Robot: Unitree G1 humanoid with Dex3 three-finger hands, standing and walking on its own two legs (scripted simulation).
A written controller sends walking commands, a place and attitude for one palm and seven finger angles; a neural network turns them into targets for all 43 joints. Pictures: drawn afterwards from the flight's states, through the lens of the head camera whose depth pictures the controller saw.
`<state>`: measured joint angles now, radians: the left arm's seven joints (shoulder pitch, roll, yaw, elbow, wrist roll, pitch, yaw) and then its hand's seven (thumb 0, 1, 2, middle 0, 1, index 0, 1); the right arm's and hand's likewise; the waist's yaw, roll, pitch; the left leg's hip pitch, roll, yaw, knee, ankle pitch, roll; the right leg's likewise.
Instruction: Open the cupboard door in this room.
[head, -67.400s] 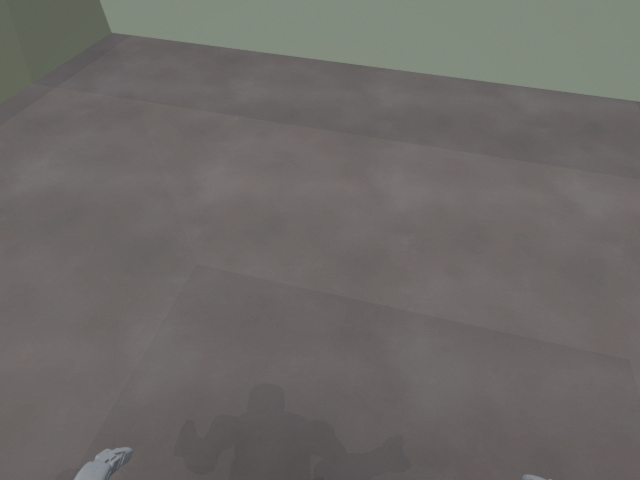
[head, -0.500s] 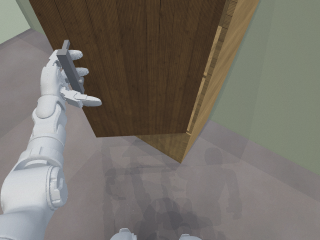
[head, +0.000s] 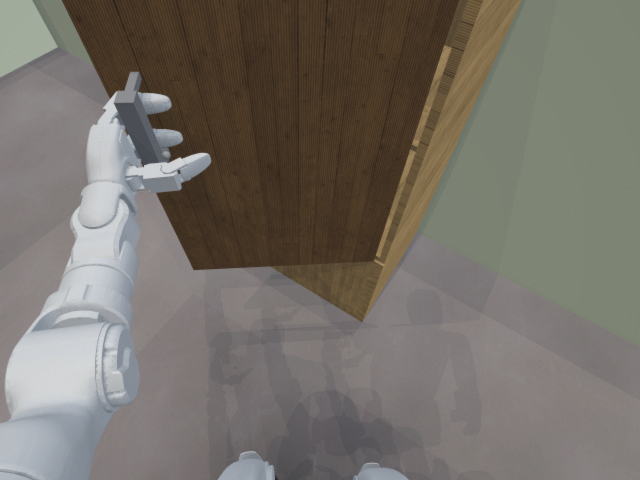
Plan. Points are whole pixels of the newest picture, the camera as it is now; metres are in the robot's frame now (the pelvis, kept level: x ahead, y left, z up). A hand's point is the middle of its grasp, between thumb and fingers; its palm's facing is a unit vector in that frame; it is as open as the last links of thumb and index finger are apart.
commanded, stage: close the thumb around the handle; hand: left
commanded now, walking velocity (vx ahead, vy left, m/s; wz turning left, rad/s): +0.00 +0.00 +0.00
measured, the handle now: (148, 132) +0.53 +0.20 +0.11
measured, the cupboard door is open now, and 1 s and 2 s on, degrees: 37 60 75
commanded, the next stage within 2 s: pull the door open along its arc in 0.34 s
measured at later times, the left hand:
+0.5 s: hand (165, 156) +0.49 +0.17 +0.11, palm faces +0.07 -1.00 +0.00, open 5.4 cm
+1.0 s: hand (190, 249) +0.35 +0.13 +0.11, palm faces +0.15 -0.98 +0.12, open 5.9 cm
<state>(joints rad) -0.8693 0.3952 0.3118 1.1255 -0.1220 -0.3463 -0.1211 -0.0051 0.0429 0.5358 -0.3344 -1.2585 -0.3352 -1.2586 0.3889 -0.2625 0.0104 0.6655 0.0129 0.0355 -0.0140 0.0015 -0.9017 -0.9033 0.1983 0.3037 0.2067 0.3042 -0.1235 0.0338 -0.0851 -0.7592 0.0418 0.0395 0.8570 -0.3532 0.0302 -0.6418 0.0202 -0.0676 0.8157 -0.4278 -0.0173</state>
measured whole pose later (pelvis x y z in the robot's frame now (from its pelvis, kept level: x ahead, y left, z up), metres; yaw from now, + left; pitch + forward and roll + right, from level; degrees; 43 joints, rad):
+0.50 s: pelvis +0.01 +0.00 +0.00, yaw +0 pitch +14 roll -2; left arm -0.83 0.39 0.33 1.09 -0.13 -0.34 -0.14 0.01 0.77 0.84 -0.37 -1.35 -0.38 -1.35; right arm 0.38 -0.26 0.01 0.66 0.01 0.05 -0.01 0.00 -0.90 -0.90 0.20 0.30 0.21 0.30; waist -0.12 0.04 -0.09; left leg -0.74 0.05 0.04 0.85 -0.36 0.02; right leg -0.63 0.03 -0.07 0.81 -0.43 -0.02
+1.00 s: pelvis +0.02 -0.01 +0.02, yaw -1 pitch +7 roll +0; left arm -0.08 0.07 0.11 0.22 -0.21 -0.19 0.08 0.02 0.69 0.73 -0.39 -1.35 -0.38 -1.35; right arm 0.27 -0.23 0.00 0.55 0.03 0.02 0.01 0.01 -0.90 -0.90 0.20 0.30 0.20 0.30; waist -0.02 0.04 -0.11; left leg -0.51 0.04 0.08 0.73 -0.35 0.02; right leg -0.42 0.02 -0.02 0.72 -0.42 -0.02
